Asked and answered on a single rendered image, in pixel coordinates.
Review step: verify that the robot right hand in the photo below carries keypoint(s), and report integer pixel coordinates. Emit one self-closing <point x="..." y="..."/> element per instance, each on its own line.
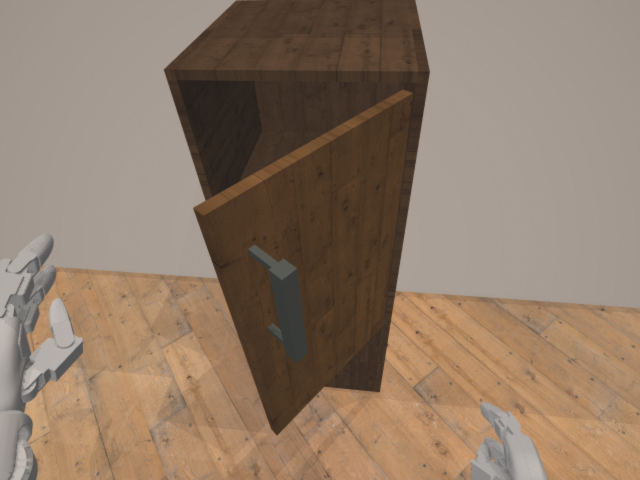
<point x="516" y="459"/>

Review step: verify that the handle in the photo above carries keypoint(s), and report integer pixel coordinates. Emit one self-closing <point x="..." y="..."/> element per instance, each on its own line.
<point x="286" y="291"/>

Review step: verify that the cupboard door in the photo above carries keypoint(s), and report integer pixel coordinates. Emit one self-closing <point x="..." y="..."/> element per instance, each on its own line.
<point x="329" y="208"/>

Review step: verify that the robot left hand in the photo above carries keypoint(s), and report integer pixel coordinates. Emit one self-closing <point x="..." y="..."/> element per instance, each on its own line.
<point x="22" y="289"/>

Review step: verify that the robot left forearm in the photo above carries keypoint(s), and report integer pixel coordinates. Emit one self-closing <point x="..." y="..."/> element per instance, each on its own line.
<point x="17" y="460"/>

